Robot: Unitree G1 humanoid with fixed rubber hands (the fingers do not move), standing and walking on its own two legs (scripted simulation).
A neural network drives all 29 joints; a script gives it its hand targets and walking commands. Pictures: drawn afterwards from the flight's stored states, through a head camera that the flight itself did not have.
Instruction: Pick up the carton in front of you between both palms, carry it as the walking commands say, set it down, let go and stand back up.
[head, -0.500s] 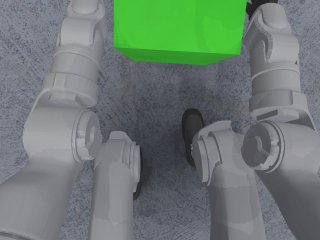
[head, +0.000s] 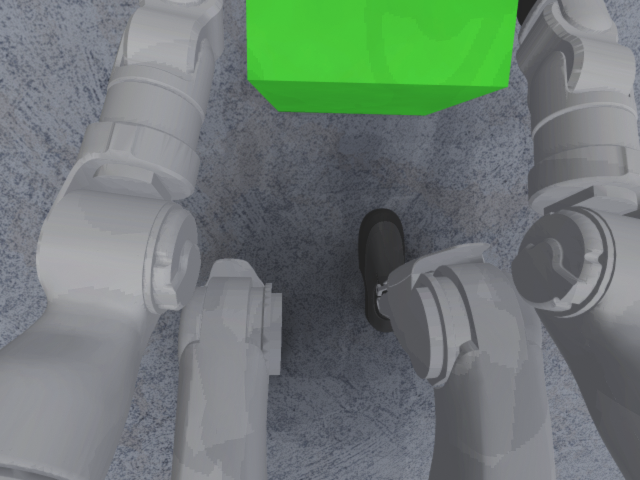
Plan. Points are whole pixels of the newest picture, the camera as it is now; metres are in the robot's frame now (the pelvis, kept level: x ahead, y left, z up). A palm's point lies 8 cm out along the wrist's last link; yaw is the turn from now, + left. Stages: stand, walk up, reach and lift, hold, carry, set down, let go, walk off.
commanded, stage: set down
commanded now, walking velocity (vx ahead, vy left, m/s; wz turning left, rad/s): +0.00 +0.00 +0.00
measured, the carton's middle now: (365, 3) +0.55 -0.09 -0.25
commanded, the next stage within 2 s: let go in 2.00 s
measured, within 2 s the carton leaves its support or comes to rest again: rests again in 0.36 s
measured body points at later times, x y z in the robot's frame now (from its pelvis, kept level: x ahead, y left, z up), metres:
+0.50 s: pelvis -0.01 -0.01 -0.01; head +0.38 +0.00 +0.22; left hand +0.58 +0.06 -0.19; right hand +0.54 -0.26 -0.18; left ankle +0.06 +0.10 -0.35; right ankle +0.15 -0.13 -0.35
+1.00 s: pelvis -0.01 -0.01 -0.01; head +0.38 -0.01 +0.20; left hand +0.60 +0.11 -0.20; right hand +0.53 -0.27 -0.20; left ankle +0.06 +0.10 -0.35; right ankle +0.15 -0.13 -0.35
